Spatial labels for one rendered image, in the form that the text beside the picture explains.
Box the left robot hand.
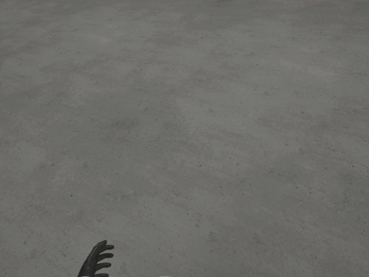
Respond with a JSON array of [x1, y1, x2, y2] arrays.
[[78, 240, 114, 277]]

